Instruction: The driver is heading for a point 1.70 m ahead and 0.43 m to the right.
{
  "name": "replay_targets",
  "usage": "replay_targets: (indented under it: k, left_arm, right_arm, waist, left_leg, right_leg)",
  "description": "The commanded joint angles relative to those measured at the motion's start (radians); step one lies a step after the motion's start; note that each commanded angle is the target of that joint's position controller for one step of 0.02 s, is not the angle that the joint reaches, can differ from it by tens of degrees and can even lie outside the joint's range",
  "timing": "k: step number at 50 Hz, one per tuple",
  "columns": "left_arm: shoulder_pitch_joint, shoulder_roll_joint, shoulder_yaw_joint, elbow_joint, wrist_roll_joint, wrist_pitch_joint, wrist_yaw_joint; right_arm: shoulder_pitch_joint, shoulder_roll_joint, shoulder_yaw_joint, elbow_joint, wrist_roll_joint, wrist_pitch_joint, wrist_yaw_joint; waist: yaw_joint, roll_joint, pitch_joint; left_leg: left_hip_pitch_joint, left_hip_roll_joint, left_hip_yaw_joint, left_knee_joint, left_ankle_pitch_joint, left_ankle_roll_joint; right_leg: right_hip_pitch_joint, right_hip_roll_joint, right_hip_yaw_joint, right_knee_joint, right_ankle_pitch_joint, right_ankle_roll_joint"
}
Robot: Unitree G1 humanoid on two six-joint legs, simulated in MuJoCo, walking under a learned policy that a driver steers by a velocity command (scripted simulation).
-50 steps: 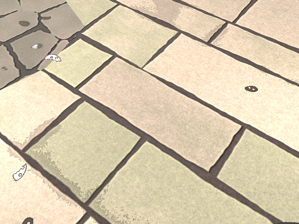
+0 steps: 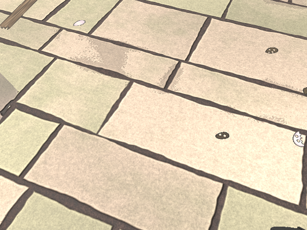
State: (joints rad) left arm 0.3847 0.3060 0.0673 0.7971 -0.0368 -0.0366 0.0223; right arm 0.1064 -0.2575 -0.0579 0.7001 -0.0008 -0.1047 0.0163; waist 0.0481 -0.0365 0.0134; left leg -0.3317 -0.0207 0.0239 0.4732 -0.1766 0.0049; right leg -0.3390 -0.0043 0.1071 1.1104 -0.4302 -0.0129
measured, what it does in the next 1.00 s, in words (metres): walks ahead, turning right: right foot, then left foot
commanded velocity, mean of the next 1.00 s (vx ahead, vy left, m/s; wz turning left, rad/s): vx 0.17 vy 0.00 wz -0.49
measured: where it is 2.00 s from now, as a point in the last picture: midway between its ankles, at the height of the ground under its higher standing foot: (218, 182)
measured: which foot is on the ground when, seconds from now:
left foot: down 0.00-0.34, up 0.36-0.78, down 0.80-1.00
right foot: up 0.00-0.32, down 0.34-0.80, up 0.82-1.00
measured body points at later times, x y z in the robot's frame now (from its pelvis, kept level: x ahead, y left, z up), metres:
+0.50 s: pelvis +0.21 -0.05 -0.01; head +0.27 -0.08 +0.44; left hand +0.45 +0.16 -0.09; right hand +0.27 -0.37 -0.12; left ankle +0.20 +0.11 -0.65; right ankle +0.28 -0.15 -0.73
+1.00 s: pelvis +0.29 -0.02 +0.01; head +0.32 -0.02 +0.46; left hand +0.56 +0.15 -0.10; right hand +0.26 -0.32 -0.09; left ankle +0.36 +0.07 -0.73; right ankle +0.21 -0.14 -0.69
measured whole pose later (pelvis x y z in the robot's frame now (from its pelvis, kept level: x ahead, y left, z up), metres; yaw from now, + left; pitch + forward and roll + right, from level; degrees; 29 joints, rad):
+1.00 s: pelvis +0.29 -0.02 +0.01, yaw -29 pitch +1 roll -1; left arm 0.21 0.32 0.07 0.64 0.00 0.04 0.02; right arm 0.19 -0.26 -0.03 0.76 0.00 0.00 -0.01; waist -0.03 -0.03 0.01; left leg -0.26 0.01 -0.03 0.47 -0.23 0.00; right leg -0.41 0.05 0.08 0.89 -0.43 0.07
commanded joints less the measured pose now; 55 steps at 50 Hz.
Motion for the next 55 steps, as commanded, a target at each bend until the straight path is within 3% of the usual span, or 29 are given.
replay_targets:
  k: [1,2,4,6,10,14,16,17,18,19,20,22,23,24,25,28,31,34,38,39,40,41,42,43,45,47,49,52,55]
  left_arm:
    - [-0.071,0.092,0.028,-0.109,0.008,-0.014,-0.009]
    - [-0.074,0.071,0.024,-0.120,0.003,-0.007,-0.016]
    - [-0.110,0.037,0.013,-0.148,0.004,0.006,-0.023]
    - [-0.158,0.031,0.008,-0.180,0.015,0.010,-0.028]
    - [-0.236,0.025,0.001,-0.213,0.026,-0.001,-0.057]
    - [-0.243,0.084,0.029,-0.248,0.031,0.013,-0.081]
    - [-0.073,0.153,0.069,-0.211,0.035,0.019,-0.074]
    - [0.014,0.211,0.092,-0.197,0.034,0.025,-0.051]
    - [-0.046,0.307,0.092,-0.234,0.041,0.032,-0.030]
    - [-0.057,0.273,0.076,-0.292,0.052,0.020,-0.044]
    - [-0.100,0.214,0.064,-0.298,0.045,0.014,-0.054]
    - [-0.180,0.162,0.047,-0.286,0.021,0.015,-0.045]
    - [-0.211,0.153,0.043,-0.291,0.031,0.021,-0.037]
    - [-0.230,0.168,0.046,-0.298,0.049,0.023,-0.033]
    - [-0.244,0.166,0.048,-0.299,0.054,0.021,-0.029]
    - [-0.224,0.178,0.055,-0.286,0.042,0.030,-0.009]
    - [-0.236,0.180,0.057,-0.289,0.034,0.049,0.006]
    - [-0.236,0.167,0.054,-0.286,0.038,0.062,0.006]
    - [-0.226,0.133,0.038,-0.275,0.033,0.072,0.000]
    - [-0.207,0.116,0.031,-0.266,0.029,0.074,0.000]
    - [-0.160,0.075,0.017,-0.258,0.037,0.072,0.000]
    - [-0.124,0.065,0.016,-0.275,0.035,0.064,-0.002]
    - [-0.172,0.139,0.034,-0.277,0.049,0.053,0.002]
    - [-0.184,0.185,0.054,-0.262,0.037,0.053,0.002]
    - [-0.158,0.146,0.052,-0.228,0.036,0.071,0.009]
    - [-0.153,0.067,0.023,-0.217,0.038,0.077,0.002]
    - [-0.223,0.046,0.007,-0.235,0.032,0.064,-0.011]
    - [-0.266,0.053,0.004,-0.241,0.020,0.036,-0.018]
    - [-0.178,0.051,0.008,-0.186,0.020,0.010,-0.022]
  right_arm:
    - [0.103,-0.092,-0.029,0.002,-0.013,0.001,-0.009]
    - [0.096,-0.097,-0.032,0.011,-0.013,-0.002,-0.011]
    - [0.092,-0.113,-0.039,0.031,-0.003,-0.010,-0.011]
    - [0.076,-0.141,-0.046,0.041,0.000,-0.011,-0.013]
    - [0.054,-0.184,-0.054,0.050,0.006,0.010,-0.030]
    - [0.071,-0.235,-0.068,0.062,0.040,0.028,-0.040]
    - [0.064,-0.230,-0.068,0.055,0.052,0.041,-0.041]
    - [0.110,-0.192,-0.052,0.052,0.025,0.041,-0.038]
    - [0.241,-0.072,-0.014,0.032,-0.048,0.041,-0.022]
    - [0.264,-0.153,-0.012,0.034,-0.018,0.036,-0.010]
    - [0.139,-0.214,-0.030,0.017,0.018,0.040,-0.008]
    - [0.079,-0.189,-0.022,0.008,0.004,0.060,-0.029]
    - [0.078,-0.193,-0.024,0.007,-0.005,0.072,-0.037]
    - [0.099,-0.193,-0.024,0.009,-0.003,0.082,-0.039]
    - [0.118,-0.183,-0.022,0.018,-0.007,0.085,-0.042]
    - [0.088,-0.147,-0.010,0.018,-0.014,0.091,-0.050]
    - [0.043,-0.137,-0.006,0.007,-0.007,0.103,-0.046]
    - [0.015,-0.137,-0.007,-0.005,-0.002,0.100,-0.041]
    - [0.044,-0.131,-0.010,-0.005,-0.002,0.079,-0.023]
    - [0.061,-0.134,-0.014,-0.002,-0.009,0.075,-0.019]
    - [0.068,-0.190,-0.024,-0.014,-0.030,0.074,-0.021]
    - [0.023,-0.264,-0.038,-0.013,-0.049,0.084,-0.025]
    - [0.024,-0.207,-0.029,-0.023,-0.054,0.081,-0.027]
    - [0.014,-0.191,-0.024,-0.030,-0.040,0.080,-0.031]
    - [-0.019,-0.168,-0.018,-0.029,-0.006,0.080,-0.036]
    - [0.015,-0.130,-0.003,-0.005,0.001,0.085,-0.035]
    - [0.056,-0.170,-0.016,0.009,0.009,0.099,-0.036]
    - [0.117,-0.213,-0.028,0.023,0.012,0.102,-0.036]
    - [0.118,-0.213,-0.026,0.034,0.032,0.100,-0.030]
  waist:
    - [-0.077,0.139,-0.014]
    - [-0.066,0.162,-0.004]
    - [-0.058,0.135,0.022]
    - [-0.053,0.112,0.049]
    - [-0.069,0.112,0.027]
    - [-0.042,0.127,-0.024]
    - [0.053,0.092,-0.112]
    - [0.087,-0.016,-0.170]
    - [-0.049,-0.307,-0.255]
    - [0.002,-0.209,-0.501]
    - [0.032,-0.068,-0.402]
    - [-0.022,0.023,-0.192]
    - [-0.051,0.021,-0.151]
    - [-0.075,-0.029,-0.141]
    - [-0.084,-0.038,-0.141]
    - [-0.072,-0.026,-0.176]
    - [-0.059,-0.051,-0.169]
    - [-0.045,-0.095,-0.134]
    - [-0.053,-0.121,-0.137]
    - [-0.064,-0.106,-0.127]
    - [-0.042,0.010,-0.128]
    - [0.022,0.271,-0.072]
    - [-0.035,0.287,-0.075]
    - [-0.044,0.214,-0.064]
    - [-0.031,0.165,-0.046]
    - [-0.039,0.164,-0.056]
    - [-0.088,0.240,-0.029]
    - [-0.118,0.239,-0.009]
    - [-0.063,0.195,0.005]
  left_leg:
    - [0.319,0.286,-0.304,-0.262,-0.012,0.166]
    - [0.280,0.283,-0.259,-0.284,0.033,0.172]
    - [0.244,0.293,-0.189,-0.321,0.107,0.192]
    - [0.227,0.296,-0.112,-0.332,0.244,0.198]
    - [0.195,0.233,0.082,-0.271,0.507,0.144]
    - [0.290,0.264,0.115,-0.120,0.643,0.099]
    - [0.260,0.221,0.150,0.155,0.683,0.056]
    - [0.099,0.161,0.163,0.418,0.411,-0.003]
    - [-0.235,0.011,0.128,0.803,-0.533,-0.072]
    - [-0.298,-0.032,-0.103,0.973,-0.561,-0.069]
    - [-0.343,0.014,-0.132,0.962,-0.439,-0.049]
    - [-0.350,0.073,-0.120,0.820,-0.303,-0.045]
    - [-0.287,0.084,-0.124,0.764,-0.265,-0.042]
    - [-0.223,0.076,-0.119,0.723,-0.257,-0.046]
    - [-0.192,0.068,-0.110,0.667,-0.256,-0.056]
    - [-0.161,0.040,-0.106,0.522,-0.203,-0.082]
    - [-0.136,0.023,-0.121,0.424,-0.125,-0.090]
    - [-0.106,0.011,-0.123,0.323,-0.116,-0.083]
    - [0.020,0.010,-0.087,0.090,-0.066,-0.042]
    - [0.093,0.030,-0.090,-0.031,0.017,-0.017]
    - [0.166,0.181,-0.229,-0.115,0.068,0.038]
    - [0.159,0.333,-0.426,-0.162,0.200,0.180]
    - [0.100,0.408,-0.533,-0.187,0.197,0.279]
    - [0.103,0.376,-0.484,-0.176,0.185,0.273]
    - [0.133,0.297,-0.365,-0.144,0.193,0.211]
    - [0.160,0.227,-0.292,-0.184,-0.049,0.175]
    - [0.176,0.200,-0.290,-0.231,-0.236,0.168]
    - [0.173,0.229,-0.311,-0.238,-0.261,0.188]
    - [0.084,0.213,-0.286,-0.206,-0.247,0.180]
  right_leg:
    - [-0.378,-0.116,0.021,0.088,0.109,-0.002]
    - [-0.357,-0.127,0.011,0.066,0.122,0.001]
    - [-0.371,-0.138,-0.007,-0.001,0.132,0.014]
    - [-0.384,-0.136,-0.020,-0.102,0.195,0.028]
    - [-0.223,-0.081,-0.113,-0.375,0.433,0.020]
    - [-0.118,-0.024,-0.149,-0.488,0.382,-0.037]
    - [0.114,0.050,-0.180,-0.579,0.424,-0.093]
    - [0.326,-0.005,-0.081,-0.611,0.688,-0.139]
    - [0.590,-0.268,0.290,-0.508,1.171,-0.296]
    - [0.649,-0.391,0.601,-0.649,0.882,-0.433]
    - [0.561,-0.327,0.500,-0.709,0.697,-0.376]
    - [0.306,-0.239,0.357,-0.748,0.529,-0.282]
    - [0.189,-0.213,0.318,-0.780,0.502,-0.264]
    - [0.105,-0.204,0.307,-0.790,0.536,-0.272]
    - [0.072,-0.187,0.270,-0.783,0.614,-0.272]
    - [0.056,-0.154,0.241,-0.763,0.633,-0.256]
    - [0.025,-0.126,0.269,-0.778,0.387,-0.226]
    - [0.013,-0.112,0.305,-0.781,0.230,-0.203]
    - [0.052,-0.108,0.336,-0.696,0.312,-0.172]
    - [0.032,-0.080,0.321,-0.663,0.292,-0.138]
    - [-0.026,-0.012,0.250,-0.548,0.139,-0.076]
    - [-0.159,0.141,0.060,-0.413,-0.082,-0.014]
    - [-0.158,0.098,0.055,-0.230,-0.171,0.034]
    - [-0.171,0.095,0.068,-0.107,-0.142,0.050]
    - [-0.196,0.086,0.072,-0.026,-0.075,0.081]
    - [-0.175,0.053,0.017,-0.131,0.008,0.093]
    - [-0.153,0.041,-0.084,-0.264,0.017,0.092]
    - [-0.055,0.039,-0.119,-0.472,-0.030,0.055]
    - [0.161,0.054,-0.152,-0.762,0.189,-0.010]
